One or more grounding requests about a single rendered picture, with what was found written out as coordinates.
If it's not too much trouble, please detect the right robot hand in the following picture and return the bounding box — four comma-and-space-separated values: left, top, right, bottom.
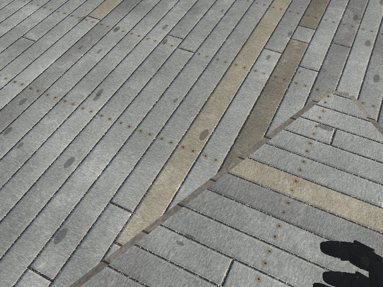
313, 240, 383, 287

